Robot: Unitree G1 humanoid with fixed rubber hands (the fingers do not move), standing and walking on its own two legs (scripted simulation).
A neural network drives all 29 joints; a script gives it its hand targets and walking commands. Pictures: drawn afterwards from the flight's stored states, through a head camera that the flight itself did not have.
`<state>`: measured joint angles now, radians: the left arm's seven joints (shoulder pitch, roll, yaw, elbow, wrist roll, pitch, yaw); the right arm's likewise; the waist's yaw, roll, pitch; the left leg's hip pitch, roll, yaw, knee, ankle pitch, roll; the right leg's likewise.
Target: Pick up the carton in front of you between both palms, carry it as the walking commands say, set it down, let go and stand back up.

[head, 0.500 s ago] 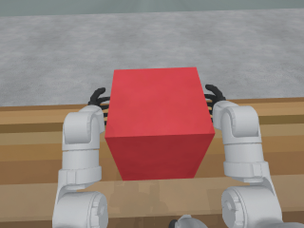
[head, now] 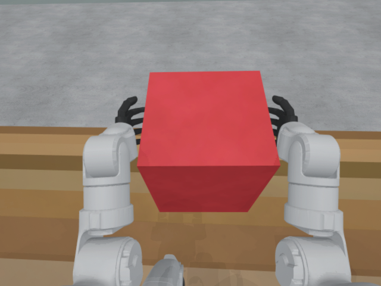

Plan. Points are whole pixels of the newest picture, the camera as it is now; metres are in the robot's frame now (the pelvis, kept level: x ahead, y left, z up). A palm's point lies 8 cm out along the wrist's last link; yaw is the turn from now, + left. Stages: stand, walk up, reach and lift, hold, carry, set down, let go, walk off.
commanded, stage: carry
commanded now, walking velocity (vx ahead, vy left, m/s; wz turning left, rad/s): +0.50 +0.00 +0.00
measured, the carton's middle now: (203, 149) +0.38 +0.02 +0.06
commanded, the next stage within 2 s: none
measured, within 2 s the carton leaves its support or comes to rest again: neither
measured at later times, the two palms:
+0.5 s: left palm (149, 117) +0.69 +0.23 -0.16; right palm (228, 119) +0.68 -0.06 -0.15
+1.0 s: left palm (150, 95) +1.06 +0.33 -0.38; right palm (204, 99) +1.05 +0.03 -0.39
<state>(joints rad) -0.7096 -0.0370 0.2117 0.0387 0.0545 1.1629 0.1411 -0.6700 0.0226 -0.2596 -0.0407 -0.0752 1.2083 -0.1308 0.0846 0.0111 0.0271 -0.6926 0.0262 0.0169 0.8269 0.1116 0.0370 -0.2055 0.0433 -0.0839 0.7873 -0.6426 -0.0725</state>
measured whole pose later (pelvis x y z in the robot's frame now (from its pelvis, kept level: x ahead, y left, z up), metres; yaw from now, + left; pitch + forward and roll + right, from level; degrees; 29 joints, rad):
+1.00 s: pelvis +0.71 +0.17 -0.49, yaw +3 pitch +0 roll -1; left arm -0.63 0.03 0.13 0.25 -0.03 1.00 0.14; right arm -0.52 0.04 -0.20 0.10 -0.07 1.04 -0.13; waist 0.00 0.03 -0.01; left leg -0.44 -0.07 0.05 0.69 -0.28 0.11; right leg -0.52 0.11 -0.02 1.84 -0.73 -0.05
